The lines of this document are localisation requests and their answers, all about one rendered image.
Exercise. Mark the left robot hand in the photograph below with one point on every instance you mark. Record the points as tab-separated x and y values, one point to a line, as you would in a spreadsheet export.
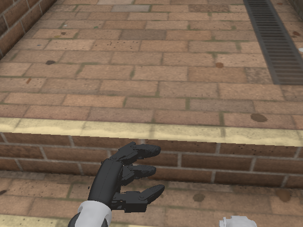
118	170

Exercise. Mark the left robot forearm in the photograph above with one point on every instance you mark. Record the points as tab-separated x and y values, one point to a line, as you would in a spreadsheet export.
92	214

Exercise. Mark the robot right thigh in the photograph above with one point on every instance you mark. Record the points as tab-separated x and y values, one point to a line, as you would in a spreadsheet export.
236	221

